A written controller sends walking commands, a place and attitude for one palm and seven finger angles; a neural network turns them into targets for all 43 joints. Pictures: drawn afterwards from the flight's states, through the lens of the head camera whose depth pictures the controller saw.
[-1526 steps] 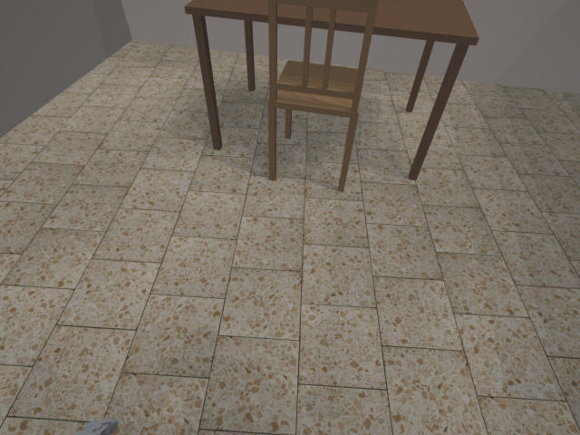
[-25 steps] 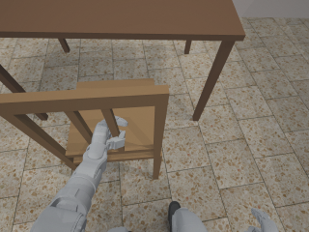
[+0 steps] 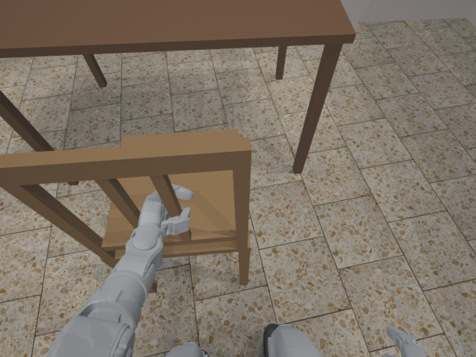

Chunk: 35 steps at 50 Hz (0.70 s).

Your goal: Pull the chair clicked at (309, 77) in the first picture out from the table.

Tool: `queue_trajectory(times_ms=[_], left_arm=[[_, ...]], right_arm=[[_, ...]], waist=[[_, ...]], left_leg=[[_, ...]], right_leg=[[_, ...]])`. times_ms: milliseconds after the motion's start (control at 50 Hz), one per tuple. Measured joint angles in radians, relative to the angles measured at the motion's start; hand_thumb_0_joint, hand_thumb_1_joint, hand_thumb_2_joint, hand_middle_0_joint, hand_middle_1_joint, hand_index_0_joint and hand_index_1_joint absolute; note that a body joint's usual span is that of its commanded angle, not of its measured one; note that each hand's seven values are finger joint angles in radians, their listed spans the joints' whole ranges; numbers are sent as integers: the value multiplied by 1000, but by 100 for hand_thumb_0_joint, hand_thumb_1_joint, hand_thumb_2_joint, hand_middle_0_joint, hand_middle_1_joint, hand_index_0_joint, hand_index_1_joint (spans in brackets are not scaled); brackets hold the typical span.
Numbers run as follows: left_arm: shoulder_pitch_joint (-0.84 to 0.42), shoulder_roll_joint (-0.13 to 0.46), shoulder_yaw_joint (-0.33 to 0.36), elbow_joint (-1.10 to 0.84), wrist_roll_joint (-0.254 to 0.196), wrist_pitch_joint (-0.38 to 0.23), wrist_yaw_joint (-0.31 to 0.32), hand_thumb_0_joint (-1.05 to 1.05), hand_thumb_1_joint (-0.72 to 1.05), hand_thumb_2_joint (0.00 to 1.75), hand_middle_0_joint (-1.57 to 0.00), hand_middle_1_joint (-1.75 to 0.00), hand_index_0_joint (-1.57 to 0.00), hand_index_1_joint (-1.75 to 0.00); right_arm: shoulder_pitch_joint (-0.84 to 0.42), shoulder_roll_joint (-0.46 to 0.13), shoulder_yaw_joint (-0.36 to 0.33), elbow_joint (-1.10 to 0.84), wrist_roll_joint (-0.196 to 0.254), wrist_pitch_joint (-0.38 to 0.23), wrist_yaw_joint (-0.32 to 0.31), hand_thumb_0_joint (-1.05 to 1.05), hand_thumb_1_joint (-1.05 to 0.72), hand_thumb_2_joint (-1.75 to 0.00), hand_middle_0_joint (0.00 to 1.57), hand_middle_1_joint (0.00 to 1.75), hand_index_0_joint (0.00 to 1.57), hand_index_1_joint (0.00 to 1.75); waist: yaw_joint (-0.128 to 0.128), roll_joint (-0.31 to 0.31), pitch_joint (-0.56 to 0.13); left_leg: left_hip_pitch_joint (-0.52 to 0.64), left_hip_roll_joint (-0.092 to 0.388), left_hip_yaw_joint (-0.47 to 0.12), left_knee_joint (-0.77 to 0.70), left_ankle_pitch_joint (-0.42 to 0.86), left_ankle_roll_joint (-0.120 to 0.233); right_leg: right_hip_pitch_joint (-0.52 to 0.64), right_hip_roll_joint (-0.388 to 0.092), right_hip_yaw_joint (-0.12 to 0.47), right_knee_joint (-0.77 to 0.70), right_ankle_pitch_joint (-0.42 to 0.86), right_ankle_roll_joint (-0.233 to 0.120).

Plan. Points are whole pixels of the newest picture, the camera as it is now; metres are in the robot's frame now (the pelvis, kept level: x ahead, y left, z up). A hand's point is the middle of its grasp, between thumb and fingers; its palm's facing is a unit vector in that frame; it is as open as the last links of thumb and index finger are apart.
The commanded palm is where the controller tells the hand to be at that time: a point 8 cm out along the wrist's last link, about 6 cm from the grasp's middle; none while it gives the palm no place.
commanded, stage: step backward, pulling the chair out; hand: left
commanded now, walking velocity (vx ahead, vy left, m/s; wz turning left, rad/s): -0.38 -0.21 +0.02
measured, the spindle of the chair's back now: (132, 213) +0.38 +0.21 -0.06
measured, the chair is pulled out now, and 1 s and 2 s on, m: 0.34 0.55 0.66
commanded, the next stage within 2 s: stop walking, hand still on the chair in 0.92 s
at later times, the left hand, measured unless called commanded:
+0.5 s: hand (179, 283) +0.24 +0.10 -0.06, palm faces -0.02 -0.99 -0.16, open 5.4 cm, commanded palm +0.23 +0.16 -0.05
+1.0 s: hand (188, 337) +0.16 +0.08 -0.06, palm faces +0.00 -0.99 -0.17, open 5.4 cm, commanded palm +0.14 +0.14 -0.06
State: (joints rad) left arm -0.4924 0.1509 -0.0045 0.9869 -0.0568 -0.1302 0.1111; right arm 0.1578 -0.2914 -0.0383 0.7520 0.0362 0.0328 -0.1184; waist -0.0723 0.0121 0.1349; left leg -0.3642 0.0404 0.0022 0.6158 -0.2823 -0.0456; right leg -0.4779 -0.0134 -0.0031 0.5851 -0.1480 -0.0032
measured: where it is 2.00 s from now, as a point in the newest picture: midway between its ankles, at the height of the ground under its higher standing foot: outside the picture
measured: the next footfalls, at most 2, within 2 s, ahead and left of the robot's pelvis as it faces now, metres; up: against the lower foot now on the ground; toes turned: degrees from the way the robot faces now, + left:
left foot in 0.44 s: -0.10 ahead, +0.10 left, +0.00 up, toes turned +3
right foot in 0.72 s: -0.15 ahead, -0.14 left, +0.00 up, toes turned -1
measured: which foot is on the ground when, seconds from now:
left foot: down 0.00-0.22, up 0.24-0.42, down 0.44-0.76, up 0.78-1.00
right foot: down 0.00-0.46, up 0.48-0.70, down 0.72-1.00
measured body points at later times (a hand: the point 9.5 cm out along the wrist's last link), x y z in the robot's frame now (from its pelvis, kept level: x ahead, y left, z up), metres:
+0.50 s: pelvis -0.11 -0.01 +0.00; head -0.06 -0.01 +0.44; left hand +0.24 +0.16 -0.04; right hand -0.02 -0.28 -0.13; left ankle -0.14 +0.09 -0.73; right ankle +0.06 -0.12 -0.71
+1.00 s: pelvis -0.20 -0.03 +0.01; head -0.12 -0.05 +0.45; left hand +0.16 +0.13 -0.04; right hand -0.08 -0.33 -0.12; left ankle -0.21 +0.12 -0.71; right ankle -0.13 -0.17 -0.72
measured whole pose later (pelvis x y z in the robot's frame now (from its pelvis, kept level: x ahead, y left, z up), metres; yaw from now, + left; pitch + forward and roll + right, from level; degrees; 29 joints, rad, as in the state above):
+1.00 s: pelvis -0.20 -0.03 +0.01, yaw +3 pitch +1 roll +2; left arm -0.51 0.12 0.03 1.02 -0.05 -0.10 0.10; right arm 0.15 -0.34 -0.04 0.73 0.05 0.03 -0.13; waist -0.10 0.01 0.16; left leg -0.31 0.01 0.01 0.65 -0.37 -0.06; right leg -0.39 -0.10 0.01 0.59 -0.21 0.04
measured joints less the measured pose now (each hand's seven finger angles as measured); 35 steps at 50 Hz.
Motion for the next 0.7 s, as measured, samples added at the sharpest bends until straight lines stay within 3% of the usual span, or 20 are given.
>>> queue_trajectory(times_ms=[40, 120, 200, 240, 280, 340, 420, 460, 520, 560, 600, 660, 700], left_arm=[[25, 10, -13, -32, -3, 4, 1, 6, 67, 79, -28, -124, -50, -144], [70, 15, -16, -59, -3, -1, -5, 6, 67, 79, -28, -125, -50, -144], [96, 23, 1, -36, -5, -16, -28, 7, 66, 81, -31, -124, -50, -144], [93, 21, 15, -4, -4, -27, -29, 7, 65, 81, -32, -123, -50, -145], [71, 6, 28, 34, -1, -34, -24, 7, 65, 81, -33, -122, -50, -145], [43, -12, 36, 73, 15, -32, -16, 8, 66, 81, -32, -120, -50, -145], [21, -25, 13, 104, 25, -40, -12, 8, 66, 81, -31, -124, -50, -145], [8, -24, -1, 100, 24, -51, -17, 7, 67, 81, -31, -127, -50, -144], [28, -22, -1, 74, 1, -44, -16, 8, 68, 80, -30, -126, -50, -144], [40, -27, -3, 67, -7, -37, -18, 9, 68, 80, -29, -125, -50, -144], [32, -35, -5, 87, -6, -39, -24, 9, 68, 80, -29, -125, -50, -144], [11, -30, -6, 124, 0, -51, -37, 10, 68, 81, -30, -125, -50, -145], [-1, -15, 5, 142, 3, -64, -50, 9, 67, 81, -32, -125, -50, -145]], right_arm=[[19, 8, 0, -26, -6, 3, 3, 1, -91, -90, 20, 30, 20, 30], [49, 35, 6, -48, -20, -3, 19, 1, -91, -90, 20, 30, 20, 30], [66, 73, 19, -31, -17, -10, 35, 1, -91, -90, 20, 30, 20, 30], [57, 81, 24, -13, -10, -11, 37, 1, -91, -90, 20, 30, 21, 30], [45, 76, 20, 3, -7, -13, 40, 1, -91, -90, 20, 30, 21, 30], [36, 62, 23, 27, -6, -20, 44, 1, -91, -90, 20, 30, 21, 30], [61, 32, 42, 26, 5, -39, 41, 1, -91, -90, 20, 30, 21, 30], [64, 22, 44, 26, 6, -45, 36, 1, -91, -90, 20, 30, 21, 30], [74, 25, 41, 16, -13, -41, 25, 1, -91, -90, 20, 30, 21, 30], [93, 41, 29, 16, -24, -33, 29, 1, -91, -90, 20, 30, 21, 30], [111, 61, 22, 30, -26, -31, 41, 1, -91, -90, 20, 30, 20, 30], [126, 84, 28, 52, -27, -42, 59, 1, -91, -90, 20, 30, 21, 30], [121, 94, 34, 65, -28, -50, 65, 1, -90, -90, 20, 30, 21, 30]], waist=[[12, -21, -1], [29, -11, -2], [42, -9, -5], [28, -5, -18], [21, -2, -27], [24, -21, -38], [10, -26, -82], [5, -29, -84], [8, -3, -53], [12, 26, -38], [36, 40, -25], [70, 41, -21], [79, 39, -22]], left_leg=[[-1, 3, 16, -2, 0, 3], [-7, 29, 14, 11, 11, -4], [1, 40, 10, 43, 7, -23], [-32, 25, -6, 100, -98, -9], [-82, -13, -13, 245, -209, 0], [-77, -71, 9, 355, -257, 2], [66, -83, 32, 117, -248, 16], [85, -87, 38, 13, -128, 55], [79, -63, 40, 28, -96, 82], [92, -36, 25, 7, -87, 76], [109, -13, 17, -26, -65, 65], [110, 6, 19, -52, -40, 47], [91, 14, 22, -38, -39, 34]], right_leg=[[-7, 3, 13, -2, 0, 7], [-19, 26, 6, 36, -127, 9], [10, 30, -8, -11, 84, -14], [-3, 23, -18, 0, 74, -39], [-15, 10, -24, -26, 83, -41], [-18, -16, -17, -103, 151, -38], [-51, -32, -35, -156, 209, -22], [-94, -37, -36, -118, 152, -7], [-153, 10, 1, 187, -112, 6], [-133, 43, 13, 357, -193, 7], [-52, 47, 5, 332, -232, 4], [84, 29, 0, 150, -217, -2], [163, 14, 8, 22, -155, -8]])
